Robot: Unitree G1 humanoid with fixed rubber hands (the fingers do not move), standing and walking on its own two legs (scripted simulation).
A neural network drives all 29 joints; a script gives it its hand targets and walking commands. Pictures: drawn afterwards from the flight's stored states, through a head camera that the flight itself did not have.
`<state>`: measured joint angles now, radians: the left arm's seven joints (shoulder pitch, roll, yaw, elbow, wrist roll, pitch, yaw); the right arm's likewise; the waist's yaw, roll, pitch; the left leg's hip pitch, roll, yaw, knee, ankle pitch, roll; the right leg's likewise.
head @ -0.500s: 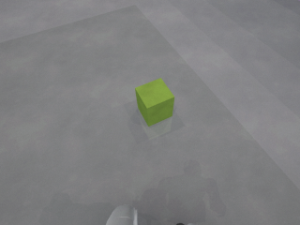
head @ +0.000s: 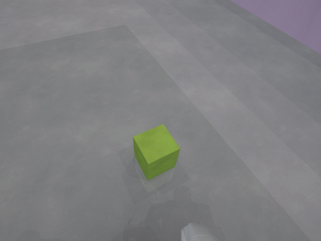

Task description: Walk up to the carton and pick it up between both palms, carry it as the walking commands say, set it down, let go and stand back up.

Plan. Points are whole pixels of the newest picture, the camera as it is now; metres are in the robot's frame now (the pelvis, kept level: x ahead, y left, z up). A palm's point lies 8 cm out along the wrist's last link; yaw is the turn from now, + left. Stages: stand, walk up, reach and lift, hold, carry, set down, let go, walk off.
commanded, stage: walk up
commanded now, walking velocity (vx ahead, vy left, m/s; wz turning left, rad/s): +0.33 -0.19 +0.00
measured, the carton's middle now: (155, 152) +0.67 -0.01 -0.65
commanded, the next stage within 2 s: none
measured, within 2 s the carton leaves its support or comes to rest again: neither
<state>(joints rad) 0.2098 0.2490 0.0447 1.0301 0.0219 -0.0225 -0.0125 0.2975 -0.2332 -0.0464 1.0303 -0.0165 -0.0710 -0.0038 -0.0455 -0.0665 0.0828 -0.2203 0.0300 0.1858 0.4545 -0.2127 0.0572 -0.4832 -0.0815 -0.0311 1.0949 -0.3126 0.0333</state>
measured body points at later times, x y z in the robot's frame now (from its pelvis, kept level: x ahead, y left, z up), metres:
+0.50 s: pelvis +0.16 -0.09 +0.00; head +0.21 -0.11 +0.45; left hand +0.21 +0.16 -0.14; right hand +0.19 -0.34 -0.16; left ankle +0.12 +0.04 -0.66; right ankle +0.20 -0.19 -0.74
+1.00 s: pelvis +0.22 -0.03 +0.00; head +0.24 -0.01 +0.45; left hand +0.23 +0.18 -0.17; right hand +0.28 -0.29 -0.13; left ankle +0.27 +0.06 -0.74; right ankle +0.20 -0.19 -0.74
